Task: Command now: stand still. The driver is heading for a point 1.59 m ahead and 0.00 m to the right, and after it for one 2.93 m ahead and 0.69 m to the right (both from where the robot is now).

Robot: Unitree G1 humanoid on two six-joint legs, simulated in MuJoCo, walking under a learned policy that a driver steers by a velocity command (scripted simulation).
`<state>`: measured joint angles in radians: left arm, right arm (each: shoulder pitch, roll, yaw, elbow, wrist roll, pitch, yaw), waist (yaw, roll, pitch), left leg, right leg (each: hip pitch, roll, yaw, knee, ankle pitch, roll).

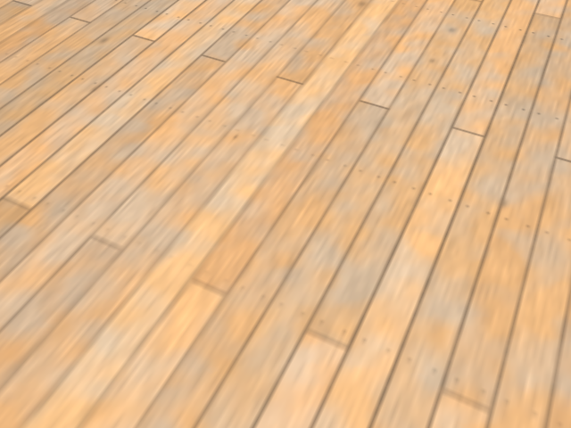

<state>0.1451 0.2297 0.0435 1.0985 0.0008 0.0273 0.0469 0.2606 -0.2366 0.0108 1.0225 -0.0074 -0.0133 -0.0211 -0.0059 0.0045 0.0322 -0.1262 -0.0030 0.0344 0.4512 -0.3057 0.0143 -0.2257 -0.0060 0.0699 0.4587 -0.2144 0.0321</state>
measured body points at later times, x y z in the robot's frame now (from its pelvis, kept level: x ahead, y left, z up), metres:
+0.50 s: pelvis +0.00 +0.00 +0.00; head +0.01 +0.00 +0.45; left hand +0.03 +0.26 -0.15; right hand -0.01 -0.24 -0.15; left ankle -0.04 +0.11 -0.74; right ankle +0.02 -0.14 -0.74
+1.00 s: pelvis +0.00 +0.01 +0.00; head +0.02 +0.01 +0.45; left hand +0.02 +0.25 -0.16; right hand -0.02 -0.23 -0.15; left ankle -0.04 +0.11 -0.74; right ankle +0.02 -0.14 -0.74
